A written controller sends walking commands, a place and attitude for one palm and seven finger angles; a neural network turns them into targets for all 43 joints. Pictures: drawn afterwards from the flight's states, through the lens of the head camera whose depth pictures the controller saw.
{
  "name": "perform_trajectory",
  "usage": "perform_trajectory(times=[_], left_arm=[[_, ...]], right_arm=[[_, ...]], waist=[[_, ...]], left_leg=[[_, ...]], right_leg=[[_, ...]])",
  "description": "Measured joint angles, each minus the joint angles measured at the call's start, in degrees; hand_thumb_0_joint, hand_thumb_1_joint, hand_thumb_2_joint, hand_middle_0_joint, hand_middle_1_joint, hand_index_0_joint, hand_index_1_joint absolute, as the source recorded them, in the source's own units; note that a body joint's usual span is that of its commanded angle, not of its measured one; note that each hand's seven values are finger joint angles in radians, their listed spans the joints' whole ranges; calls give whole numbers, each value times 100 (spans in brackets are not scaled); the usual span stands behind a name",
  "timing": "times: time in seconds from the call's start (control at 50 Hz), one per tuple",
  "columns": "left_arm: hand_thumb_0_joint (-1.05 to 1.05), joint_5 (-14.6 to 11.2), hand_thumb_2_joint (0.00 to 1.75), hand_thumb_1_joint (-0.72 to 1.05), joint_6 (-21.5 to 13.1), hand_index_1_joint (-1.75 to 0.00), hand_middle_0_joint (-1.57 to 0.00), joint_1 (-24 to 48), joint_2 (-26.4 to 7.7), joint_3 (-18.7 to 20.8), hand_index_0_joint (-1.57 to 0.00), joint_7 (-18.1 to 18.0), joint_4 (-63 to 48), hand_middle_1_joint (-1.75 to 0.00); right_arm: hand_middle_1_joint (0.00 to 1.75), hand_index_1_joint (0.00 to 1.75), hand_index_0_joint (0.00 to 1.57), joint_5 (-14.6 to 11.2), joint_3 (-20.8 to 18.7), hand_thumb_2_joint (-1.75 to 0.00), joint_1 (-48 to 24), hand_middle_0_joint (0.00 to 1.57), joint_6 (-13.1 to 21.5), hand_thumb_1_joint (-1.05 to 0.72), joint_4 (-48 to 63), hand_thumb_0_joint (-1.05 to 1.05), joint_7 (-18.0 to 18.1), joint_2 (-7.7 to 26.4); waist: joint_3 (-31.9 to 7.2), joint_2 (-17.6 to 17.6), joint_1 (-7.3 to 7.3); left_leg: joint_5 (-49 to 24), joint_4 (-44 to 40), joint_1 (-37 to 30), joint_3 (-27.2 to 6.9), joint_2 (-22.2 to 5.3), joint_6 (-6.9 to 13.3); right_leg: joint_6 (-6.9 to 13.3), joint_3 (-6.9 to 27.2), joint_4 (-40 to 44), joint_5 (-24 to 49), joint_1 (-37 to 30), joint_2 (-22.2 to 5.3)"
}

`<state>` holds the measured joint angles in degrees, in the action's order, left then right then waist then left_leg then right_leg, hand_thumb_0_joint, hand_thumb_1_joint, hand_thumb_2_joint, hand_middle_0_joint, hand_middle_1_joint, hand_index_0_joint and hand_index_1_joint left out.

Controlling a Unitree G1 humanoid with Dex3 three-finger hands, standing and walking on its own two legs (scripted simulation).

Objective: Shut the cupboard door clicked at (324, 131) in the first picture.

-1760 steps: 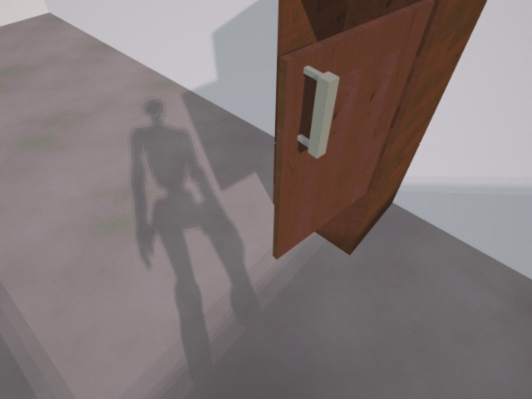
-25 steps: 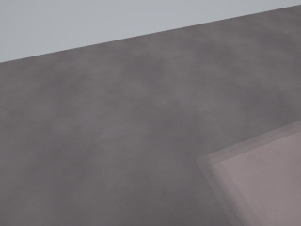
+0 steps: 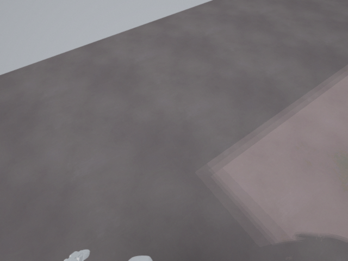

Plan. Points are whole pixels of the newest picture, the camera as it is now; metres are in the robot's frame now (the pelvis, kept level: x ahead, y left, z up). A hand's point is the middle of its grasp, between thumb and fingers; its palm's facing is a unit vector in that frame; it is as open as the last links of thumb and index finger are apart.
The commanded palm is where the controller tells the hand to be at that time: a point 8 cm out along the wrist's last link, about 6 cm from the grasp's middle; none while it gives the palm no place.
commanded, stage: turn to face it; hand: left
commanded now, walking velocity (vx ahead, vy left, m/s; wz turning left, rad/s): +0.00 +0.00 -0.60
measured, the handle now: out of the picture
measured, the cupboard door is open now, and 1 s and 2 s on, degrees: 51 51 51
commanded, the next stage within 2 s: none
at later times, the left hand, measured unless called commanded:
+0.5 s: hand (100, 242) +0.18 +0.22 -0.16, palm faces -0.25 -0.95 -0.18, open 7.4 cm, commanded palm none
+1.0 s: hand (138, 216) +0.25 +0.13 -0.15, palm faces -0.57 -0.79 -0.22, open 7.4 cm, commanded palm none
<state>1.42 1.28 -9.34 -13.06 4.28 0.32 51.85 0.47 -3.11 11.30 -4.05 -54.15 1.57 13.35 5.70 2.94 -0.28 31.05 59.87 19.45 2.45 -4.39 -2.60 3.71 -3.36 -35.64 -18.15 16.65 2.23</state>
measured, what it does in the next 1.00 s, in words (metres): steps on the spot, turning right: left foot, then right foot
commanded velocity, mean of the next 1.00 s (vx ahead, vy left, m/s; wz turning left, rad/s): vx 0.00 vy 0.00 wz -0.60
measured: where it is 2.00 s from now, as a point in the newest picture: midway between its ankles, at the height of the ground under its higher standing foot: outside the picture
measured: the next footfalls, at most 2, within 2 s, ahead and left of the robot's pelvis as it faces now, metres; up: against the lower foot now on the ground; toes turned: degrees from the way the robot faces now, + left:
left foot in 0.34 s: +0.11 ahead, +0.15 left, +0.00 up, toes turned -12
right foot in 0.74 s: +0.03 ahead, -0.11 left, +0.00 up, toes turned -32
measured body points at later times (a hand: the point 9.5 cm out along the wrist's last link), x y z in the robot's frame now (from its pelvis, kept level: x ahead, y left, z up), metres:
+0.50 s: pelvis +0.05 +0.05 +0.02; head +0.10 +0.07 +0.46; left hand +0.19 +0.27 -0.14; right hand +0.05 -0.22 -0.11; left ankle +0.07 +0.15 -0.72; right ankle -0.02 -0.07 -0.65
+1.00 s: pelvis +0.07 +0.02 +0.01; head +0.10 -0.01 +0.46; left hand +0.28 +0.17 -0.13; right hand -0.03 -0.24 -0.12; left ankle +0.15 +0.12 -0.69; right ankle +0.00 -0.09 -0.72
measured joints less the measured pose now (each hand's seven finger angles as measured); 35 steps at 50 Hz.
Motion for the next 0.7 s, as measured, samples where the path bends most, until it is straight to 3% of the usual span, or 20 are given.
perform_trajectory(times=[0.04,0.1,0.26,0.34,0.4,0.48,0.6,0.7], left_arm=[[0,9,90,91,38,-30,-20,-52,14,-12,-19,-51,-1,-30],[0,22,90,90,52,-30,-20,-140,32,-41,-19,-59,20,-30],[0,45,90,90,66,-30,-21,-327,136,-62,-20,1,44,-30],[0,-7,90,90,149,-30,-21,-415,96,-18,-20,2,45,-30],[0,-32,90,90,241,-30,-21,-303,-55,44,-20,20,69,-30],[1,2,90,90,290,-30,-20,-175,-198,105,-19,102,24,-30],[1,-5,90,91,334,-30,-20,50,-259,92,-19,179,-79,-30],[1,-2,90,91,268,-30,-20,207,-207,36,-19,192,-138,-30]], right_arm=[[30,30,20,8,-2,-90,-93,20,1,-91,51,1,-36,-20],[30,30,20,17,6,-90,-200,20,55,-91,188,1,-75,-54],[30,30,20,-29,16,-90,-370,20,139,-91,361,1,-43,-84],[30,30,20,-42,83,-90,-277,20,291,-91,451,0,-9,-100],[30,30,20,55,158,-90,-198,20,339,-91,448,0,25,-216],[30,30,20,111,250,-90,25,20,321,-91,454,0,53,-295],[30,30,20,106,224,-90,268,21,307,-91,359,0,42,-232],[30,30,20,98,124,-90,413,21,267,-90,267,0,-8,-67]], waist=[[-23,-106,-17],[-47,-265,-6],[-67,-437,-89],[-167,-470,-66],[-78,-637,-88],[-35,-581,-75],[-26,-383,8],[-38,-180,137]], left_leg=[[-272,455,373,-81,109,-15],[-588,255,644,-166,157,-74],[-678,-1294,426,-357,277,-123],[-1410,-2774,-181,-345,302,-7],[-1388,-2661,-261,-110,267,270],[-1407,-2947,-576,122,23,307],[-1380,-3130,-860,530,-252,238],[-1064,-2734,-878,894,-465,96]], right_leg=[[-26,165,312,180,-78,18],[-19,403,703,417,-172,35],[-150,943,817,451,-194,156],[-313,1165,401,201,1,304],[-438,925,-1020,-977,483,233],[-631,379,-2356,-1143,899,20],[-698,103,-1765,-804,742,-313],[-569,-70,-531,-427,202,-320]])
